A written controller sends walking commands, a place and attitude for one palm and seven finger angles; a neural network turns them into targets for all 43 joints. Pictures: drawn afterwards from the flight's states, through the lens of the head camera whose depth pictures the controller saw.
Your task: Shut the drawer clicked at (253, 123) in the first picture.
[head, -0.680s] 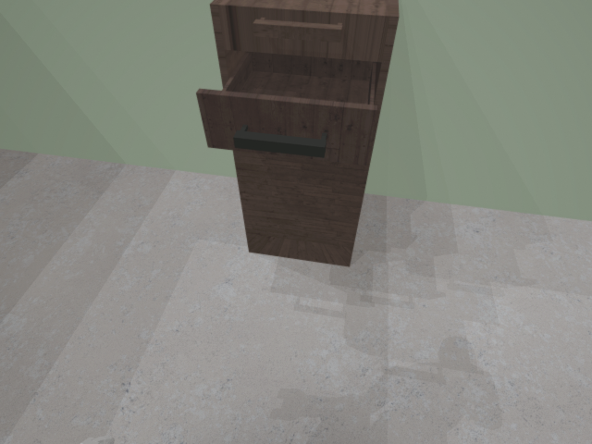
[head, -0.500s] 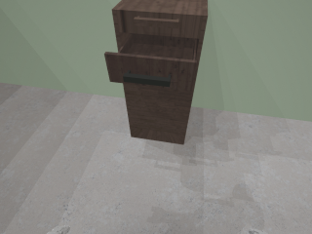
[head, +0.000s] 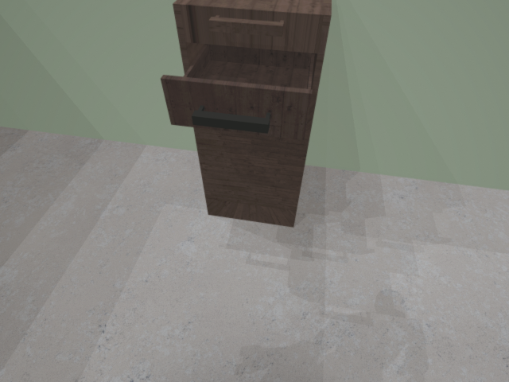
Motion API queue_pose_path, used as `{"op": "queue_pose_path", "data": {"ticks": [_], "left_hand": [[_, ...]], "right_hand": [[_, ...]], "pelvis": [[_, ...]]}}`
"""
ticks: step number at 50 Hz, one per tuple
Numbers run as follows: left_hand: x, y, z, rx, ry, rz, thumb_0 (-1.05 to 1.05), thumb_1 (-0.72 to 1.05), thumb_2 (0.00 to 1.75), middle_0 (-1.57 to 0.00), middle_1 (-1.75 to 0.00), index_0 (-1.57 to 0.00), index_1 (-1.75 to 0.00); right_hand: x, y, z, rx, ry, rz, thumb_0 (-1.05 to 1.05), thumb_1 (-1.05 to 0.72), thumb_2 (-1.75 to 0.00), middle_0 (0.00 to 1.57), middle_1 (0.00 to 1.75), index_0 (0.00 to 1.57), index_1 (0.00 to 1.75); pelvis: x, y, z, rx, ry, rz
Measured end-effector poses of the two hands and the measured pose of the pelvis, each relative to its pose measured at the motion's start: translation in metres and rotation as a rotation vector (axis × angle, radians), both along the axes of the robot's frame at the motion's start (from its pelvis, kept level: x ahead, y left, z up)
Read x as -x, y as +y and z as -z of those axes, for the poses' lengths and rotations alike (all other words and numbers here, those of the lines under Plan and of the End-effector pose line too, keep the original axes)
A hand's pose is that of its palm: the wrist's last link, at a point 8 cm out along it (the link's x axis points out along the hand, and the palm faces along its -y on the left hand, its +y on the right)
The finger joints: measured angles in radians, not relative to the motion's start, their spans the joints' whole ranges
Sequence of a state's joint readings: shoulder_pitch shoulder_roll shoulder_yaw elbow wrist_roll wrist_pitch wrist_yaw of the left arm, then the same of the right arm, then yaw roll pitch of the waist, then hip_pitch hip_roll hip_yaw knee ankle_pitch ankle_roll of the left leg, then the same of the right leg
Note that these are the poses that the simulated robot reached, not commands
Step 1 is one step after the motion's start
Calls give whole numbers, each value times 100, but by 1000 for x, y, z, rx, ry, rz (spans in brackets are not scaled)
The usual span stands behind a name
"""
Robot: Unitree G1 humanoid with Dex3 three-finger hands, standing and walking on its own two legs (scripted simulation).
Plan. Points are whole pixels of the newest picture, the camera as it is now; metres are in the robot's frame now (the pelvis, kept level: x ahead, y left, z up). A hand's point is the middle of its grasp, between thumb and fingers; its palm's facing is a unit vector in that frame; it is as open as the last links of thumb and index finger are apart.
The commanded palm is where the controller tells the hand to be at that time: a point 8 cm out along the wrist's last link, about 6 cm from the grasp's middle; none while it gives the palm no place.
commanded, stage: stand and wait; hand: left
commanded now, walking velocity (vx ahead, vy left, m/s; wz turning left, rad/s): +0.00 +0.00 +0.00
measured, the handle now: (232, 116) +0.73 +0.10 +0.01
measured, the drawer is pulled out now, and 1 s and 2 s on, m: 0.22 0.22 0.22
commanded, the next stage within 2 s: look at it before walking up in 0.14 s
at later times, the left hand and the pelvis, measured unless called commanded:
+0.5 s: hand out of the picture +0.08 +0.24 -0.15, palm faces -0.02 -0.94 -0.33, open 7.4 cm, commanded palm none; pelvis +0.00 +0.00 +0.00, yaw +0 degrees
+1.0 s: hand out of the picture +0.07 +0.24 -0.16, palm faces -0.03 -0.94 -0.33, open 7.4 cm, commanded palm none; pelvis +0.01 +0.00 +0.00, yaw -1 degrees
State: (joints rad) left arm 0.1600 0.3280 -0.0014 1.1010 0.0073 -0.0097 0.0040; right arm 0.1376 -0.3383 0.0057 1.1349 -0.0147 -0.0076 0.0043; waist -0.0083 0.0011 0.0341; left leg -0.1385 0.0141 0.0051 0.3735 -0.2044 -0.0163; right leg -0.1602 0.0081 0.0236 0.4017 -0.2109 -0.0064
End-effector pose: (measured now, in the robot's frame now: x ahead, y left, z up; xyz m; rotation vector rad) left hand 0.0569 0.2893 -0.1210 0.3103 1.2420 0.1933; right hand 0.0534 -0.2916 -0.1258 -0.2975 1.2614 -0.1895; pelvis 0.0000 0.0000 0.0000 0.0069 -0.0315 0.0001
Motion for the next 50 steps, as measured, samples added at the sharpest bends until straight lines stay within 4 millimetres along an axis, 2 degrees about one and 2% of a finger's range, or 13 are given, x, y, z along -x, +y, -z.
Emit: {"op": "queue_pose_path", "data": {"ticks": [7,21,50], "left_hand": [[-4,-2,-1,0,-14,3,0,90,89,-21,-30,-21,-30],[-16,-4,-3,7,-53,11,0,90,89,-21,-30,-21,-30],[-8,0,0,9,-4,4,0,90,89,-21,-30,-20,-30]], "right_hand": [[2,2,1,-8,-2,1,1,-91,-90,20,30,20,30],[-12,5,-2,-12,-43,-11,1,-91,-90,20,30,20,30],[-15,6,-4,-4,-33,-1,1,-91,-90,20,30,21,30]], "pelvis": [[2,-1,0,0,1,1],[1,-1,-1,0,2,-1],[-5,2,-2,3,6,17]]}}
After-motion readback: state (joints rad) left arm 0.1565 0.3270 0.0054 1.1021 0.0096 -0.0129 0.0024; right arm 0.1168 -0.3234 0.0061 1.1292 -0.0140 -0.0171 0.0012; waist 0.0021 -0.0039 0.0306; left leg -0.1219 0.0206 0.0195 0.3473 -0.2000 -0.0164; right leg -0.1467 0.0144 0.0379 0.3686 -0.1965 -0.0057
